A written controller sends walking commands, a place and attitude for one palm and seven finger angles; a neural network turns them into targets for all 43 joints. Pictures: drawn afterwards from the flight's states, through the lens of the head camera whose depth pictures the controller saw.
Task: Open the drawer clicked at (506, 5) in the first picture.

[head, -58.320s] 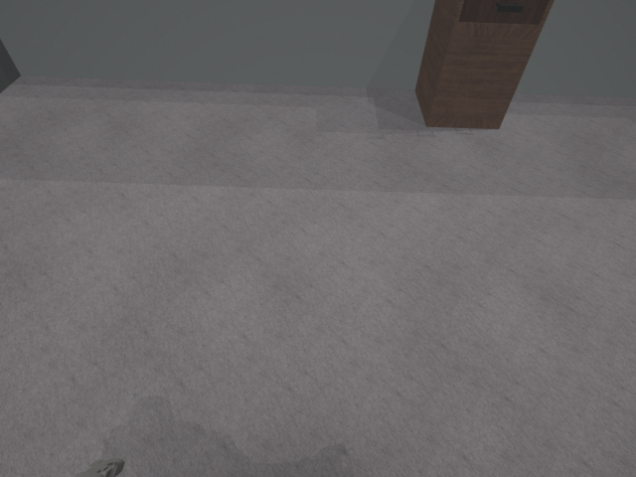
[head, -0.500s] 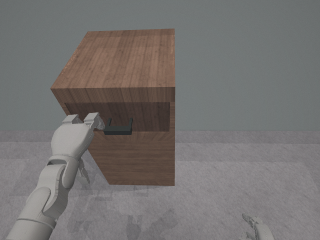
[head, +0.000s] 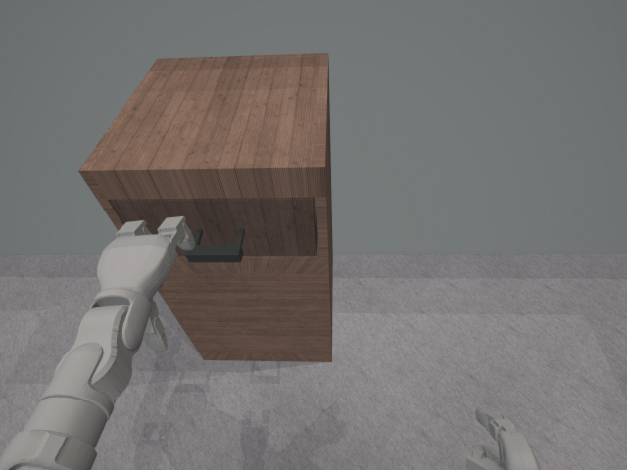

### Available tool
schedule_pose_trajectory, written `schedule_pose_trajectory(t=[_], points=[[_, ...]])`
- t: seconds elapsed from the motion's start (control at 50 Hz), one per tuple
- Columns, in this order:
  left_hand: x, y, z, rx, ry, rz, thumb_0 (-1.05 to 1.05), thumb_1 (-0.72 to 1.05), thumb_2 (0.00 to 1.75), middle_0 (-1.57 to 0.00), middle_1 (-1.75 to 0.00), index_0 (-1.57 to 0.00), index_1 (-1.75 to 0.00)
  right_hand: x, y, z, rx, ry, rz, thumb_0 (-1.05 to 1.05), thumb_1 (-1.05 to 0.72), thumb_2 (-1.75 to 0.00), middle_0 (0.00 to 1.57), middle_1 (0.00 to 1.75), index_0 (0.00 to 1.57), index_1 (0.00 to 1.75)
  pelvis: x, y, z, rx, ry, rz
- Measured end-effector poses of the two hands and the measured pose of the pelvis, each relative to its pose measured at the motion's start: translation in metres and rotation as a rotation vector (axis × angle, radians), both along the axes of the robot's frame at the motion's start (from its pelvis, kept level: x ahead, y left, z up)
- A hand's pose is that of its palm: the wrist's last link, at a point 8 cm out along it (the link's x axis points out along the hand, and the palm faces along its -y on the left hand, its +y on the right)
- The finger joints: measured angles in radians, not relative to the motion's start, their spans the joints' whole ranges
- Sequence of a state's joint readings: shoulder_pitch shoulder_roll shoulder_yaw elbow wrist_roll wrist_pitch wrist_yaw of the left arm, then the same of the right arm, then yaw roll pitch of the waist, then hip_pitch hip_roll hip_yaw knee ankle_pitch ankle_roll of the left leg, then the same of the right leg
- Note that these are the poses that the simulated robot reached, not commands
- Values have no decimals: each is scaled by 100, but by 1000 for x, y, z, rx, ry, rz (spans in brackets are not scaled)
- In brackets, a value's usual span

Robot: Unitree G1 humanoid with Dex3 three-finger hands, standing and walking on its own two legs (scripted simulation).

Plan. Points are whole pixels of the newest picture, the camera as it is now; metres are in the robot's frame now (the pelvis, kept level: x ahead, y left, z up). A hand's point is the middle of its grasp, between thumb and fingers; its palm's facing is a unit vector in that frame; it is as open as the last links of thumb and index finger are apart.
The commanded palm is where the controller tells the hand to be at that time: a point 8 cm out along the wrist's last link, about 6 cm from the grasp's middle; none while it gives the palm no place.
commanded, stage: move the hooked fingers above the handle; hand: left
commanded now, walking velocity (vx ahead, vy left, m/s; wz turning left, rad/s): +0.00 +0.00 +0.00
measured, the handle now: (217, 244) +0.52 +0.26 -0.10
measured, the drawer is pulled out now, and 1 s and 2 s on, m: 0.00 0.00 0.00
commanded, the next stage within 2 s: lower the fingers behind the handle in 1.92 s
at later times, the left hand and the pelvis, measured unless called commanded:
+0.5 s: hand (183, 263) +0.39 +0.25 +0.02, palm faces -0.03 -0.06 -1.00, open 13.8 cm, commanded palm +0.37 +0.26 +0.07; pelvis +0.02 +0.01 -0.01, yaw -1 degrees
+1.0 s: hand (197, 251) +0.44 +0.25 -0.02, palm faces -0.07 -0.03 -1.00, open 13.8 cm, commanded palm +0.43 +0.26 +0.03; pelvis +0.01 +0.02 -0.03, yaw -2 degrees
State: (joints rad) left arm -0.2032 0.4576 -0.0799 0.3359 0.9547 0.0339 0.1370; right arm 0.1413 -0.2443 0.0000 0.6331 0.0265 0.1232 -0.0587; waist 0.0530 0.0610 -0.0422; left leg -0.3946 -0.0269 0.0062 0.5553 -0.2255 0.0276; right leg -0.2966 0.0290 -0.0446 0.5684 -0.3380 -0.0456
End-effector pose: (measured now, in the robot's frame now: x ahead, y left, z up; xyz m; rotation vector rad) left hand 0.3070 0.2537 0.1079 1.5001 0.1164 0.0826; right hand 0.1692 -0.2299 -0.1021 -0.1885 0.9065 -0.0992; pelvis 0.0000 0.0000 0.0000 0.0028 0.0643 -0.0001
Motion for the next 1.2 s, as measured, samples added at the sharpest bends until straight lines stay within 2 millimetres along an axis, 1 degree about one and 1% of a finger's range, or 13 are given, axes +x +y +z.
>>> schedule_pose_trajectory(t=[0.18, 0.32, 0.42, 0.54, 0.68, 0.78, 0.9, 1.06, 1.2], points=[[27, -3, -13, -2, 5, -23, 0, -49, 30, -31, -120, -31, -120, -20, -21, -14, -29, 89, -64, 1, -90, -90, 20, 30, 20, 30, 10, -2, -5, 0, 54, -8], [45, -3, -25, 4, 4, -28, 0, -49, 30, -32, -120, -31, -120, -38, -30, -22, -41, 154, -117, 1, -90, -90, 20, 30, 20, 30, 17, 0, -9, -1, 91, -17], [56, -1, -32, 9, 10, -20, 0, -49, 30, -31, -120, -31, -120, -46, -30, -26, -40, 184, -141, 1, -90, -90, 20, 30, 20, 30, 21, 3, -11, -2, 110, -21], [67, -2, -39, 12, 13, -26, 0, -49, 30, -32, -120, -31, -120, -51, -25, -30, -33, 203, -155, 1, -90, -90, 20, 30, 20, 30, 23, 7, -13, -5, 128, -24], [80, -2, -50, 21, 27, -28, 0, -49, 30, -31, -120, -31, -120, -58, -20, -33, -33, 221, -162, 1, -90, -90, 20, 30, 20, 30, 21, 10, -16, -10, 150, -23], [90, -1, -56, 31, 31, -35, 0, -49, 30, -32, -120, -31, -120, -68, -19, -36, -40, 244, -174, 1, -90, -90, 20, 30, 20, 30, 19, 12, -19, -15, 169, -21], [105, -1, -65, 35, 38, -40, 0, -49, 30, -31, -120, -31, -120, -90, -20, -41, -53, 292, -195, 1, -90, -90, 20, 30, 20, 30, 16, 14, -24, -20, 198, -21], [123, 1, -76, 38, 50, -37, 0, -49, 30, -31, -120, -31, -120, -129, -24, -44, -75, 375, -246, 1, -90, -90, 20, 30, 20, 30, 13, 17, -30, -28, 239, -30], [133, 3, -87, 35, 52, -38, 0, -49, 30, -31, -120, -31, -120, -160, -24, -48, -89, 447, -276, 1, -90, -90, 20, 30, 20, 30, 10, 19, -36, -34, 269, -36]])
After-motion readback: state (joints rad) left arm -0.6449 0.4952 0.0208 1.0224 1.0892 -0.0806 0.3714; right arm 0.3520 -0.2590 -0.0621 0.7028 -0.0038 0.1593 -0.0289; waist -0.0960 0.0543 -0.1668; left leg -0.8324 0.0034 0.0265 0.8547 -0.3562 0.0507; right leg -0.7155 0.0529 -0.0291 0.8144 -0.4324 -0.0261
